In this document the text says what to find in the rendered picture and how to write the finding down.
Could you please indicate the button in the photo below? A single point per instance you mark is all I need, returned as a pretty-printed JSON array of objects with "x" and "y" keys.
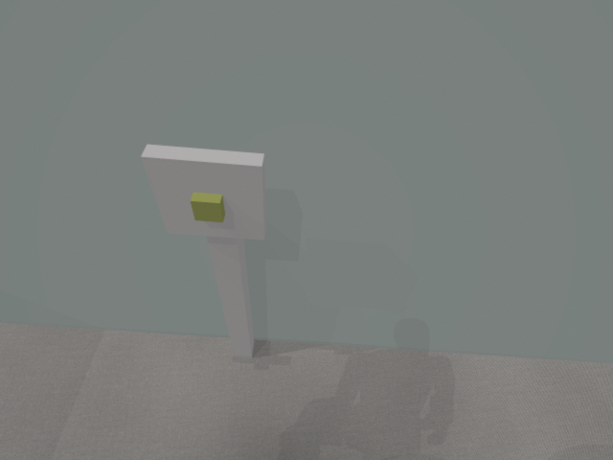
[{"x": 208, "y": 207}]

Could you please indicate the panel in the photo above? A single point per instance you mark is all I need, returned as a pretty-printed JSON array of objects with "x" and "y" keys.
[{"x": 174, "y": 174}]

